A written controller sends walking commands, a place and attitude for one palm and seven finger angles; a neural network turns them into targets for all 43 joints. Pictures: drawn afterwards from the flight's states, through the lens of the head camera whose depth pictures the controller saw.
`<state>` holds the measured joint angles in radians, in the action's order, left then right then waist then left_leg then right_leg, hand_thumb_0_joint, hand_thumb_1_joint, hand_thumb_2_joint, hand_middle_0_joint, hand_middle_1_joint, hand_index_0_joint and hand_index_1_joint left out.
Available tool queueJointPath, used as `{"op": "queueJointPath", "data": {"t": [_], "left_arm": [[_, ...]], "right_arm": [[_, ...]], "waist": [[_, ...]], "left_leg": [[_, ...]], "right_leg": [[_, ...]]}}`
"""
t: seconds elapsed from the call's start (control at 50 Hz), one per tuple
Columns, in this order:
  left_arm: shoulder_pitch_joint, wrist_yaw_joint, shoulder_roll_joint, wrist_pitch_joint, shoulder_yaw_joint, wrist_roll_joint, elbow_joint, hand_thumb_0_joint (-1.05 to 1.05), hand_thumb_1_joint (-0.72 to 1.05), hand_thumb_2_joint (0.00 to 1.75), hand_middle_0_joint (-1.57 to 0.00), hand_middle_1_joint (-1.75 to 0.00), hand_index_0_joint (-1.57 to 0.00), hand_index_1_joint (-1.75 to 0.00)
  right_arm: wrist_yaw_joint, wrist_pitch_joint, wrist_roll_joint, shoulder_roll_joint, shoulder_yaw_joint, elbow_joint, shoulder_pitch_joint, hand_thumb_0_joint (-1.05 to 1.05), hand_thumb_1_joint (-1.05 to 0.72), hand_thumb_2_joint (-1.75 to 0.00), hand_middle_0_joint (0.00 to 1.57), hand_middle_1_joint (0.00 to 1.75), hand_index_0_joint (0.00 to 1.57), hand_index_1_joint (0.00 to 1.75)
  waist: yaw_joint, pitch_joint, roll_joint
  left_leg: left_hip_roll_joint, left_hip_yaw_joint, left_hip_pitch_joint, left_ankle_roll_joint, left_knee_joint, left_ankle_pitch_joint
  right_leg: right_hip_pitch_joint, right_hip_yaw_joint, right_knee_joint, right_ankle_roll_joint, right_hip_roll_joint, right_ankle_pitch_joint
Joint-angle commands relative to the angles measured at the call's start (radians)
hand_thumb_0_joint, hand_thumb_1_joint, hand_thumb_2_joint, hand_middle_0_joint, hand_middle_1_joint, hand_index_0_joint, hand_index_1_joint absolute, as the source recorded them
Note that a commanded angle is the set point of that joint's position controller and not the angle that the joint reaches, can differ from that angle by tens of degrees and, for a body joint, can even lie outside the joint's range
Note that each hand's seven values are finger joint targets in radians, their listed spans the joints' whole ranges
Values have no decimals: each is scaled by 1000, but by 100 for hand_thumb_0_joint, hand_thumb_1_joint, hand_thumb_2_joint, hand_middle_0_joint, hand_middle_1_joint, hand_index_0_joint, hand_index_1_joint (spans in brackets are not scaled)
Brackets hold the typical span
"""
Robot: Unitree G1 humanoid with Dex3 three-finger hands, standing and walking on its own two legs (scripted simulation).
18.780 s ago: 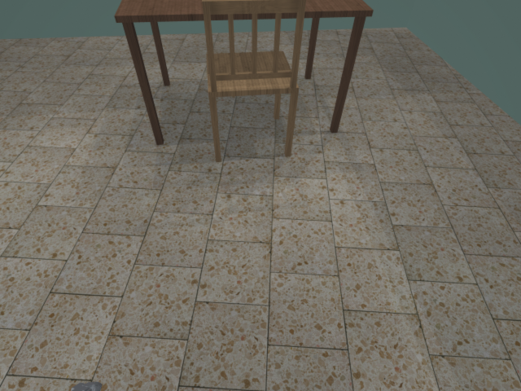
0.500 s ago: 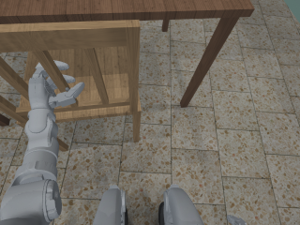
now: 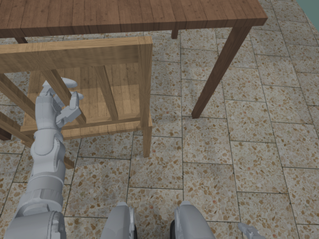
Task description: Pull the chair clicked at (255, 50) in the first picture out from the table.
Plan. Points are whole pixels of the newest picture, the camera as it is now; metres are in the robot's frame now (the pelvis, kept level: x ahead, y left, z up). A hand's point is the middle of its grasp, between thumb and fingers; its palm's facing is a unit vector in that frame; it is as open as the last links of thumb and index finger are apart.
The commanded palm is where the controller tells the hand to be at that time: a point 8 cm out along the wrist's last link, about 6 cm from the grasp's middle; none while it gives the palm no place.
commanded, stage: hook a spindle and tug to test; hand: left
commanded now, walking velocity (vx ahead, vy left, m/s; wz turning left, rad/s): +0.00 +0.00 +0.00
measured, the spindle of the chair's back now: (68, 100) +0.46 +0.23 +0.00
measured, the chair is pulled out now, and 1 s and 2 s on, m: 0.01 0.12 0.20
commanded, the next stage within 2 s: step backward, pulling the chair out in 0.26 s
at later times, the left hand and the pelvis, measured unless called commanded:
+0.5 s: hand (76, 116) +0.40 +0.19 +0.02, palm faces +0.18 -0.97 -0.14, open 5.5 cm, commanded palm +0.37 +0.23 +0.02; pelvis +0.01 +0.00 +0.05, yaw +2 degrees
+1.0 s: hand (89, 144) +0.33 +0.15 +0.03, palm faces +0.10 -0.98 -0.16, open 5.2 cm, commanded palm +0.31 +0.20 +0.04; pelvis -0.03 -0.01 +0.10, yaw +1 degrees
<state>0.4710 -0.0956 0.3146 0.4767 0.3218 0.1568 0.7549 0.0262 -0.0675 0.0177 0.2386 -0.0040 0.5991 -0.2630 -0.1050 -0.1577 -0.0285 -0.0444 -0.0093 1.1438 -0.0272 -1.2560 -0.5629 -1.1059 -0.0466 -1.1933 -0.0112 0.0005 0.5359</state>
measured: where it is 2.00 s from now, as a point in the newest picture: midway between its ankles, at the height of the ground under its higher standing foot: outside the picture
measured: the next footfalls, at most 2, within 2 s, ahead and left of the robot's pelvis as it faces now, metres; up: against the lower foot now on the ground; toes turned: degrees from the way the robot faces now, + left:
none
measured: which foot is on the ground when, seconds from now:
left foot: down 0.00-1.00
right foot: down 0.00-1.00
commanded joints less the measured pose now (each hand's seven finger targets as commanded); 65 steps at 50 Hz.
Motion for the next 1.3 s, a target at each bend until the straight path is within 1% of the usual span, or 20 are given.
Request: {"op": "queueJointPath", "data": {"t": [0.0,0.06,0.16,0.32,0.34,0.36,0.38,0.4,0.42,0.48,0.52,0.56,0.64,0.82,0.96,1.0,1.06,1.1,1.18,1.28], "left_arm": [[191,-20,140,79,-12,-10,-229,0,90,90,-50,-145,-50,-145],[154,-23,155,82,8,-8,-245,0,90,90,-50,-145,-50,-145],[40,-20,92,72,-35,9,-336,0,90,90,-50,-145,-50,-145],[87,11,110,98,-24,-8,-373,0,90,90,-50,-145,-50,-145],[130,13,96,100,-41,-10,-368,0,90,90,-50,-145,-50,-145],[290,113,428,-24,34,-130,-540,0,90,90,-50,-145,-50,-145],[295,152,333,-95,-25,-130,-561,0,90,90,-50,-145,-50,-145],[238,176,298,-156,-43,-130,-502,0,90,90,-50,-145,-50,-145],[147,186,206,-210,-102,-138,-399,0,90,90,-50,-145,-50,-145],[105,211,127,-290,-167,-143,-155,0,90,90,-50,-145,-50,-145],[205,220,160,-273,-154,-150,-95,0,90,90,-50,-145,-50,-145],[226,221,139,-262,-176,-158,-15,0,90,90,-50,-145,-50,-145],[235,203,103,-243,-213,-155,44,0,90,90,-50,-145,-50,-145],[177,185,74,-214,-229,-147,19,0,90,90,-50,-145,-50,-145],[230,194,88,-205,-236,-137,39,0,90,90,-50,-145,-50,-145],[248,203,126,-201,-217,-137,65,0,90,90,-50,-145,-50,-145],[289,213,116,-188,-238,-134,92,0,90,90,-50,-145,-50,-145],[299,222,148,-182,-224,-135,111,0,90,90,-50,-145,-50,-145],[304,229,110,-177,-257,-129,135,0,90,90,-50,-145,-50,-145],[301,230,75,-165,-283,-124,122,0,90,90,-50,-145,-50,-145]], "right_arm": [[-13,34,0,168,64,-74,-98,0,-90,-90,20,30,20,30],[-15,36,0,165,65,-81,-92,0,-90,-90,20,30,20,30],[-9,45,-5,156,69,-100,-83,0,-90,-90,20,30,20,30],[-17,64,1,154,70,-82,-70,0,-90,-90,20,30,20,30],[-21,65,1,153,69,-78,-65,0,-90,-90,20,30,20,30],[-50,0,-49,152,63,-154,-92,0,-90,-90,20,30,20,30],[-82,-6,-60,127,65,-180,-103,0,-90,-90,20,30,20,30],[-100,-14,-61,131,54,-173,-88,0,-90,-90,20,30,20,30],[-115,-25,-65,122,45,-161,-80,0,-90,-90,20,30,20,30],[-131,-47,-63,136,33,-104,-88,0,-90,-90,20,30,20,30],[-139,-46,-59,144,32,-82,-90,0,-90,-90,20,30,20,30],[-138,-45,-54,145,33,-64,-100,0,-90,-90,20,30,20,30],[-136,-50,-50,144,37,-61,-80,0,-90,-90,20,30,20,30],[-137,-33,-44,145,47,-60,-32,0,-90,-90,20,30,20,30],[-144,0,-56,144,45,-30,-10,0,-90,-90,20,30,20,30],[-149,15,-60,150,46,-14,-11,0,-90,-90,20,30,20,30],[-150,44,-66,147,43,9,-11,0,-90,-90,20,30,20,30],[-152,61,-69,152,46,23,-10,0,-90,-90,20,30,20,30],[-151,94,-76,154,40,45,5,0,-90,-90,20,30,20,30],[-161,124,-73,162,32,42,26,0,-90,-90,20,30,20,30]], "waist": [[-2,-451,-76],[15,-463,-80],[31,-494,-96],[18,-460,-64],[4,-450,-74],[71,-710,-152],[41,-645,-168],[38,-603,-169],[29,-504,-141],[17,-306,-7],[15,-281,-44],[19,-277,-85],[35,-263,-166],[50,-255,-145],[52,-218,-91],[49,-194,-64],[44,-167,-30],[42,-143,2],[49,-121,53],[63,-91,-21]], "left_leg": [[10,58,-407,24,138,533],[13,51,-398,25,141,538],[5,54,-463,33,150,635],[11,49,-416,30,139,560],[13,48,-416,30,137,542],[12,23,-713,6,334,488],[26,16,-749,3,376,518],[14,32,-748,6,396,571],[-4,60,-757,10,441,603],[-44,77,-669,-9,499,631],[-53,77,-704,-2,540,682],[-68,86,-759,1,567,784],[-100,119,-856,2,624,899],[-143,156,-940,-13,706,929],[-121,123,-835,-11,728,650],[-98,110,-813,-7,725,551],[-58,86,-812,5,703,427],[-28,65,-828,12,678,342],[-2,54,-846,20,674,257],[-70,139,-828,-12,819,234]], "right_leg": [[187,-12,102,34,26,-391],[218,-7,98,35,24,-411],[228,-13,103,34,24,-441],[222,-7,93,32,21,-428],[207,-6,96,31,20,-418],[640,89,293,50,-52,-500],[686,79,339,44,-51,-632],[663,73,347,42,-57,-681],[623,41,348,34,-55,-653],[672,47,440,11,-71,-691],[711,52,485,9,-91,-741],[740,54,512,8,-98,-782],[760,50,559,11,-86,-714],[785,46,590,10,-53,-583],[838,68,642,16,-78,-536],[831,81,675,17,-93,-502],[803,111,741,24,-133,-406],[771,143,803,32,-169,-316],[755,155,864,45,-212,-199],[743,85,769,11,-106,-133]]}}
